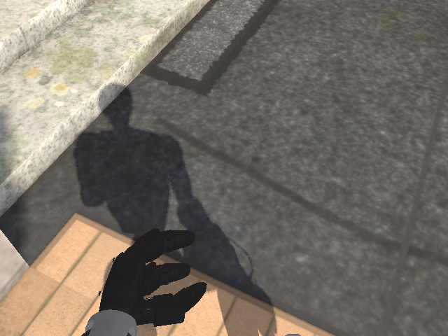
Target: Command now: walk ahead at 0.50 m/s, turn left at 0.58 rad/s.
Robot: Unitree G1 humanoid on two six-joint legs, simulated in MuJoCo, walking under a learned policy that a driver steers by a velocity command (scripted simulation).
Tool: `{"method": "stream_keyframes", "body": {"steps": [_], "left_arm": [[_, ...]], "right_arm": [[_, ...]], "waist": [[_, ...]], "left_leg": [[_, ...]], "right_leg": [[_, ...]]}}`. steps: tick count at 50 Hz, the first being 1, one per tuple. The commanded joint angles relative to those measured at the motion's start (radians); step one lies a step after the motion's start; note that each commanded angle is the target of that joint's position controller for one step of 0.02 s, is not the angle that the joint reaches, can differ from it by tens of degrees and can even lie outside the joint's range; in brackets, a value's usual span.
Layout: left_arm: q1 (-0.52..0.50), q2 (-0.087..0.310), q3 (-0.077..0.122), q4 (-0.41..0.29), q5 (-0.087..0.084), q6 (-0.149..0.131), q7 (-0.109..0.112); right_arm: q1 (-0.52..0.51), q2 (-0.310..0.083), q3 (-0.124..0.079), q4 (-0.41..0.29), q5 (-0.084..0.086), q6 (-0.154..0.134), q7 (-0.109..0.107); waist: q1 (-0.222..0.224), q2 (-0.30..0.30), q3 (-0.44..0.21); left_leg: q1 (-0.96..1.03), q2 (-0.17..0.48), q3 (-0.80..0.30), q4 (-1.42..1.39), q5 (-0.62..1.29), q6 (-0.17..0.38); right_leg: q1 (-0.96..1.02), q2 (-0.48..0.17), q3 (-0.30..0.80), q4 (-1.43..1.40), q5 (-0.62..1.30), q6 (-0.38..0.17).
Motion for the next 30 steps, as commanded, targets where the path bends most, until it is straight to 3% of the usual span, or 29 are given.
{"method": "stream_keyframes", "body": {"steps": [1, 2, 3, 4, 5, 6, 7, 8, 9, 10, 11, 13, 14, 16, 19, 22, 24, 26, 27, 28, 29, 30], "left_arm": [[0.459, 0.377, 0.159, 0.095, 0.001, -0.004, 0.028], [0.331, 0.309, 0.149, 0.081, -0.025, 0.003, 0.031], [0.261, 0.229, 0.135, 0.109, -0.037, -0.005, 0.031], [0.241, 0.158, 0.123, 0.147, -0.033, -0.019, 0.029], [0.272, 0.118, 0.115, 0.192, -0.019, -0.032, 0.029], [0.295, 0.095, 0.111, 0.240, -0.003, -0.044, 0.027], [0.312, 0.087, 0.108, 0.279, 0.005, -0.062, 0.020], [0.317, 0.077, 0.105, 0.314, 0.010, -0.075, 0.008], [0.330, 0.100, 0.111, 0.345, 0.009, -0.077, 0.002], [0.323, 0.095, 0.110, 0.359, 0.003, -0.078, 0.000], [0.318, 0.140, 0.118, 0.357, 0.005, -0.075, 0.001], [0.336, 0.165, 0.121, 0.352, -0.013, -0.081, 0.020], [0.342, 0.191, 0.125, 0.356, -0.015, -0.094, 0.022], [0.382, 0.230, 0.135, 0.357, -0.019, -0.103, 0.030], [0.493, 0.255, 0.140, 0.376, -0.012, -0.093, 0.045], [0.563, 0.286, 0.153, 0.394, -0.027, -0.058, 0.053], [0.569, 0.321, 0.163, 0.383, -0.023, -0.037, 0.058], [0.534, 0.337, 0.168, 0.353, -0.033, -0.028, 0.050], [0.529, 0.288, 0.160, 0.320, -0.030, -0.031, 0.049], [0.534, 0.198, 0.138, 0.246, -0.049, -0.038, 0.035], [0.454, 0.276, 0.154, 0.221, -0.037, -0.047, 0.028], [0.369, 0.263, 0.145, 0.205, -0.044, -0.062, 0.022]], "right_arm": [[-0.167, -0.084, -0.032, -0.222, 0.007, -0.060, 0.051], [-0.130, -0.086, -0.034, -0.235, -0.038, -0.053, 0.061], [-0.151, -0.050, -0.024, -0.246, -0.052, -0.038, 0.060], [-0.180, -0.016, -0.013, -0.259, -0.064, -0.017, 0.054], [-0.227, 0.016, -0.002, -0.278, -0.067, 0.004, 0.043], [-0.256, 0.047, 0.011, -0.299, -0.058, 0.021, 0.034], [-0.267, 0.057, 0.020, -0.317, -0.054, 0.031, 0.027], [-0.267, 0.075, 0.027, -0.327, -0.047, 0.041, 0.015], [-0.285, 0.072, 0.031, -0.345, -0.041, 0.046, 0.007], [-0.320, 0.053, 0.032, -0.362, -0.047, 0.048, 0.005], [-0.362, 0.005, 0.023, -0.377, -0.047, 0.056, 0.006], [-0.423, -0.045, 0.011, -0.367, -0.047, 0.065, 0.028], [-0.438, -0.045, 0.007, -0.361, -0.045, 0.062, 0.041], [-0.480, -0.037, 0.008, -0.345, -0.037, 0.054, 0.060], [-0.598, 0.016, 0.025, -0.360, -0.036, 0.045, 0.087], [-0.581, -0.020, 0.009, -0.353, -0.043, 0.065, 0.089], [-0.497, -0.053, -0.006, -0.326, -0.051, 0.063, 0.084], [-0.286, -0.090, -0.032, -0.253, -0.064, 0.043, 0.063], [-0.193, -0.130, -0.045, -0.239, -0.077, 0.037, 0.050], [-0.242, -0.223, -0.060, -0.267, -0.074, 0.034, 0.041], [-0.208, -0.191, -0.061, -0.289, -0.053, 0.043, 0.024], [-0.240, -0.155, -0.048, -0.266, -0.040, 0.040, 0.011]], "waist": [[0.251, -0.391, -0.430], [0.164, -0.300, -0.332], [0.113, -0.175, -0.188], [0.091, -0.055, -0.064], [0.087, -0.025, -0.012], [0.067, -0.028, 0.016], [0.044, -0.038, 0.031], [0.022, -0.090, 0.038], [0.003, -0.099, 0.062], [-0.017, -0.073, 0.085], [-0.012, -0.070, 0.110], [0.032, -0.070, 0.090], [0.038, -0.084, 0.058], [0.071, -0.023, 0.032], [0.150, -0.075, 0.059], [0.134, -0.155, 0.030], [0.085, -0.169, 0.000], [-0.022, -0.122, -0.071], [-0.048, -0.057, -0.148], [0.028, 0.199, -0.209], [-0.030, 0.023, -0.248], [-0.013, -0.020, -0.129]], "left_leg": [[-0.589, -0.085, 0.049, 0.959, 0.030, -0.049], [-0.705, -0.052, 0.032, 1.166, 0.025, -0.039], [-0.749, -0.006, 0.087, 1.206, 0.078, -0.027], [-0.782, 0.031, 0.116, 1.206, 0.106, -0.012], [-0.808, 0.043, 0.114, 1.243, 0.101, 0.008], [-0.833, 0.035, 0.116, 1.323, 0.062, 0.020], [-0.859, 0.039, 0.094, 1.309, 0.023, 0.035], [-0.918, 0.029, 0.089, 1.380, -0.025, 0.045], [-0.971, 0.048, 0.087, 1.315, -0.032, 0.042], [-0.948, 0.057, 0.078, 1.211, 0.036, 0.035], [-0.894, 0.045, 0.137, 1.074, 0.084, 0.012], [-0.774, 0.047, 0.210, 0.809, 0.217, -0.022], [-0.756, 0.055, 0.233, 0.741, 0.266, -0.019], [-0.719, 0.049, 0.283, 0.561, 0.294, -0.011], [-0.682, 0.035, 0.369, 0.295, 0.259, 0.015], [-0.603, -0.020, 0.407, 0.219, 0.179, 0.050], [-0.497, -0.058, 0.403, 0.181, 0.070, 0.088], [-0.202, -0.067, 0.348, 0.035, 0.087, 0.120], [0.051, 0.091, 0.147, 0.071, -0.037, 0.148], [0.304, 0.392, -0.420, 0.006, 0.012, 0.316], [0.255, 0.435, -0.496, -0.100, 0.100, 0.362], [0.157, 0.406, -0.322, -0.119, 0.190, 0.329]], "right_leg": [[0.982, -0.321, 0.904, -0.728, -0.178, -0.158], [0.897, -0.351, 1.068, -0.847, -0.213, -0.170], [0.764, -0.334, 0.937, -0.823, -0.291, -0.160], [0.645, -0.316, 0.782, -0.779, -0.270, -0.135], [0.558, -0.302, 0.660, -0.768, -0.230, -0.111], [0.502, -0.294, 0.569, -0.776, -0.177, -0.103], [0.483, -0.285, 0.484, -0.814, -0.112, -0.081], [0.504, -0.294, 0.438, -0.836, -0.067, -0.067], [0.533, -0.278, 0.359, -0.892, -0.046, -0.039], [0.502, -0.256, 0.274, -0.940, 0.009, 0.005], [0.485, -0.231, 0.167, -1.011, 0.092, 0.001], [0.535, -0.178, 0.001, -1.063, 0.292, -0.009], [0.636, -0.172, -0.036, -1.059, 0.447, -0.005], [0.792, -0.156, -0.095, -1.071, 0.560, 0.007], [1.004, -0.176, -0.149, -1.077, 0.722, 0.026], [1.157, -0.223, -0.185, -0.934, 1.176, 0.051], [1.174, -0.253, -0.181, -0.780, 1.325, 0.033], [1.024, -0.236, -0.190, -0.478, 1.135, 0.010], [0.769, -0.201, -0.164, -0.235, 0.675, 0.008], [0.338, 0.008, -0.115, 0.142, -0.116, 0.065], [0.256, 0.015, 0.077, 0.238, -0.038, 0.071], [0.220, -0.038, 0.117, 0.192, 0.061, 0.065]]}}
Keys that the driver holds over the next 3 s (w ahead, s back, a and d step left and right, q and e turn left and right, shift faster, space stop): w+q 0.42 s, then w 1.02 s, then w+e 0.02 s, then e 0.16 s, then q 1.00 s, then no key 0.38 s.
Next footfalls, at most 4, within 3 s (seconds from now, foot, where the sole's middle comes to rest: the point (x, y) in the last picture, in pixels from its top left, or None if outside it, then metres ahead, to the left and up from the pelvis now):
0.54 left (190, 327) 0.45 0.07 -0.64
1.06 right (203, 199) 0.84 0.01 -0.64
1.58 left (121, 160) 1.02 0.28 -0.64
2.00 right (181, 147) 1.07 0.08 -0.64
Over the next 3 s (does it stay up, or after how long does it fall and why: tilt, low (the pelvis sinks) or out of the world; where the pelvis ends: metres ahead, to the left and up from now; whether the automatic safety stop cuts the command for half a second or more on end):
stays up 0.93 0.13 0.14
